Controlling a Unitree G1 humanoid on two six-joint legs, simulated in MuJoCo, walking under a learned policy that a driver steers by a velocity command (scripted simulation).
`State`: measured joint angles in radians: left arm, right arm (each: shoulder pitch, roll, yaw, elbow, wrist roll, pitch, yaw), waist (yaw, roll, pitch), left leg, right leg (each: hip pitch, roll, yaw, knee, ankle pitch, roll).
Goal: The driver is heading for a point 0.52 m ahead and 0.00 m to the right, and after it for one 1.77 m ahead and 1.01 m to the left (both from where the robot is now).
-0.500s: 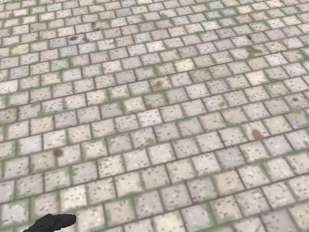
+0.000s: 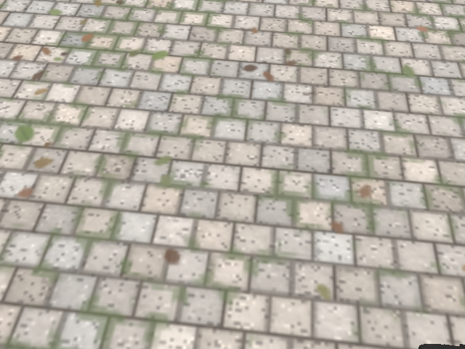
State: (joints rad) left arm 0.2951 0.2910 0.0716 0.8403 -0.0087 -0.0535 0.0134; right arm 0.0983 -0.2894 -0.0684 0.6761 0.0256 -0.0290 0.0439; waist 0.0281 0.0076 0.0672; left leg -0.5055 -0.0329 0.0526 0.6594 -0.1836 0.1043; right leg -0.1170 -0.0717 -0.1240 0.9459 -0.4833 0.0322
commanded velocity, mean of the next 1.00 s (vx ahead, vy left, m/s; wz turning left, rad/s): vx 0.50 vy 0.00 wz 0.47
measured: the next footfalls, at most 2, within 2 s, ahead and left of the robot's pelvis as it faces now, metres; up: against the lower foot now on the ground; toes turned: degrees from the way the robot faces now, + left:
right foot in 0.42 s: +0.44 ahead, -0.10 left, +0.00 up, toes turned +15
left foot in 0.98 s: +0.64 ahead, +0.23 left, +0.00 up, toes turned +30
